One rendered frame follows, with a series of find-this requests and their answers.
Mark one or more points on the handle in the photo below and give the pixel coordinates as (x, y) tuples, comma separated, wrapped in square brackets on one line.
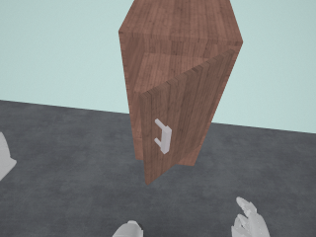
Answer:
[(165, 137)]

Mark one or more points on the cupboard door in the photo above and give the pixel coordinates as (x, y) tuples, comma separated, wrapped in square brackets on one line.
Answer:
[(185, 104)]

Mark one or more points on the robot left shin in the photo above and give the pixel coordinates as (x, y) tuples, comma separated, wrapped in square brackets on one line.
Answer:
[(133, 222)]

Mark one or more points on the robot right hand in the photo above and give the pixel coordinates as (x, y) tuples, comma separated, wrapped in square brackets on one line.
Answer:
[(253, 226)]

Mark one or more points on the left robot thigh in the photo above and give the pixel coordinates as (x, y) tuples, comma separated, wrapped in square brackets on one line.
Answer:
[(129, 230)]

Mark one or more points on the robot left hand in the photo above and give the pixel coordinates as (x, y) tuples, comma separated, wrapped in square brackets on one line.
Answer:
[(6, 162)]

